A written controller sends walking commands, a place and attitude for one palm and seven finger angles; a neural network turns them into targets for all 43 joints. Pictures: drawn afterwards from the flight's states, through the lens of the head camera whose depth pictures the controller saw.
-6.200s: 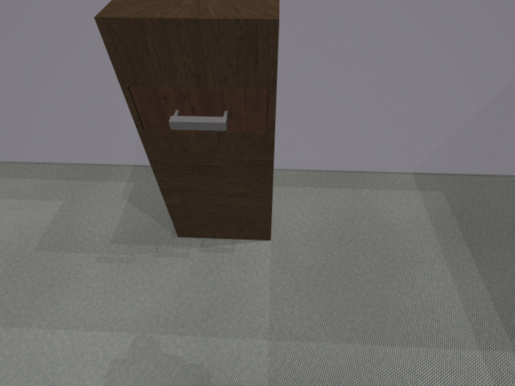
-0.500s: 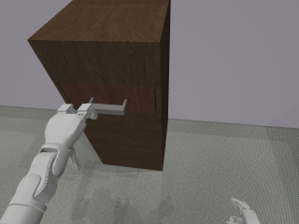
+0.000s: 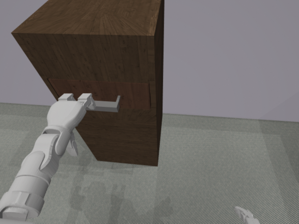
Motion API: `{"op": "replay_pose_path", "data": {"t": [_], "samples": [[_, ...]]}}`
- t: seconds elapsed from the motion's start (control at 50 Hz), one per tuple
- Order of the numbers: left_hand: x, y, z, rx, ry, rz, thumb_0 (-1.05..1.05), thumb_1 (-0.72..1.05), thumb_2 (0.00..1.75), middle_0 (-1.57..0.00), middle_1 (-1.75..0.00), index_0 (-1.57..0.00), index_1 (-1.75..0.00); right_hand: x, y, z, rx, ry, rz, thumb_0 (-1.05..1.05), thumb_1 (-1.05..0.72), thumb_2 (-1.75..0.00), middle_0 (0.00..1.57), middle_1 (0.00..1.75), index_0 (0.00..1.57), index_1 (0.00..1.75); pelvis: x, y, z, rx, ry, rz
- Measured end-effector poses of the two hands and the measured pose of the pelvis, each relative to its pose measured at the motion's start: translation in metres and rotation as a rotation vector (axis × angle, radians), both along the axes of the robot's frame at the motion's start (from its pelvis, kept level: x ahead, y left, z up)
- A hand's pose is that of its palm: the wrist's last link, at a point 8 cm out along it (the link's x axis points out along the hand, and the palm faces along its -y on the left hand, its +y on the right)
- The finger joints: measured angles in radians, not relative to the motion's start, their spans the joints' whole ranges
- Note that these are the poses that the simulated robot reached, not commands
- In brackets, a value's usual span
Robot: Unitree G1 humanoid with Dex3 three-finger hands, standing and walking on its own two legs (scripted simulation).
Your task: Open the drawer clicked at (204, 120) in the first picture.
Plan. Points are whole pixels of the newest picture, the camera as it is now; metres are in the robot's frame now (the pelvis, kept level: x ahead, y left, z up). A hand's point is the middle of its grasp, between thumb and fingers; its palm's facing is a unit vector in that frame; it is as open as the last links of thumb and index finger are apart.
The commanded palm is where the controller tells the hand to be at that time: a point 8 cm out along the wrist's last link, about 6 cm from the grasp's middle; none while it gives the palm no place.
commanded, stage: move the hooked fingers above the handle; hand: left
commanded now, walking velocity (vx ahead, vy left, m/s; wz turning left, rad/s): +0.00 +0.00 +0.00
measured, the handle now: (99, 101) +0.54 +0.26 -0.05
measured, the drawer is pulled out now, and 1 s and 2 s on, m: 0.00 0.00 0.00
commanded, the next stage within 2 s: none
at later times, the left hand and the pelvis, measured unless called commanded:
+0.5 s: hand (83, 112) +0.42 +0.25 +0.03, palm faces -0.07 -0.01 -1.00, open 13.8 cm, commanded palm +0.41 +0.25 +0.09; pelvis +0.00 +0.01 -0.01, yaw -1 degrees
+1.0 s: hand (91, 101) +0.48 +0.25 +0.01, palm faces -0.07 +0.00 -1.00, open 13.8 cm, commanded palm +0.47 +0.26 +0.06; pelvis -0.01 +0.01 -0.03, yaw -2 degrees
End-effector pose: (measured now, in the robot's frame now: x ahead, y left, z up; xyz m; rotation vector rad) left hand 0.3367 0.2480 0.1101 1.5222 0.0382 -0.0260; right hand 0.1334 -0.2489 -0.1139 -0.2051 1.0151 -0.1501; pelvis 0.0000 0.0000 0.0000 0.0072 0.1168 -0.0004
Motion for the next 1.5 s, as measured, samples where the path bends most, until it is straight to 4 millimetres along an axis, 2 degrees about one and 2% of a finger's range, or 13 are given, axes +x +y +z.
{"op": "replay_pose_path", "data": {"t": [0.26, 0.48, 0.64, 0.92, 1.14, 1.28, 1.5], "samples": [[0.041, -0.002, -0.011, 0.016, -0.018, -0.01, 0.0, -0.49, 0.3, -0.32, -1.2, -0.32, -1.2, -0.044, -0.008, -0.013, -0.012, 0.12, -0.092, 0.01, -0.91, -0.9, 0.2, 0.3, 0.2, 0.29, 0.003, 0.005, -0.006, -0.003, 0.056, -0.013], [0.059, 0.005, -0.021, 0.033, 0.024, -0.006, 0.0, -0.49, 0.3, -0.32, -1.2, -0.32, -1.2, -0.062, -0.008, -0.017, -0.018, 0.161, -0.122, 0.01, -0.91, -0.9, 0.2, 0.3, 0.2, 0.29, 0.002, 0.007, -0.01, -0.008, 0.087, -0.013], [0.081, 0.0, -0.025, 0.036, 0.001, -0.024, 0.0, -0.49, 0.3, -0.32, -1.2, -0.32, -1.2, -0.079, -0.012, -0.021, -0.041, 0.202, -0.137, 0.01, -0.91, -0.9, 0.2, 0.3, 0.2, 0.29, -0.003, 0.009, -0.016, -0.013, 0.128, -0.01], [0.115, -0.002, -0.038, 0.047, 0.031, -0.008, 0.0, -0.49, 0.3, -0.32, -1.2, -0.32, -1.2, -0.132, -0.014, -0.024, -0.067, 0.318, -0.206, 0.01, -0.91, -0.9, 0.2, 0.3, 0.2, 0.29, -0.007, 0.012, -0.024, -0.02, 0.186, -0.021], [0.14, 0.009, -0.045, 0.054, 0.039, 0.028, 0.0, -0.49, 0.3, -0.32, -1.2, -0.32, -1.2, -0.168, -0.011, -0.026, -0.09, 0.412, -0.241, 0.01, -0.91, -0.9, 0.2, 0.3, 0.2, 0.29, -0.009, 0.016, -0.033, -0.029, 0.242, -0.026], [0.14, 0.009, -0.048, 0.043, 0.043, 0.011, 0.0, -0.49, 0.3, -0.32, -1.2, -0.32, -1.21, -0.173, -0.004, -0.026, -0.083, 0.441, -0.242, 0.01, -0.91, -0.9, 0.2, 0.3, 0.2, 0.29, -0.006, 0.019, -0.033, -0.035, 0.245, -0.023], [0.141, 0.007, -0.05, 0.035, 0.026, -0.006, 0.0, -0.49, 0.3, -0.32, -1.2, -0.34, -1.21, -0.153, 0.001, -0.027, -0.077, 0.392, -0.225, 0.01, -0.91, -0.9, 0.2, 0.3, 0.2, 0.3, -0.005, 0.022, -0.033, -0.038, 0.242, -0.023]]}}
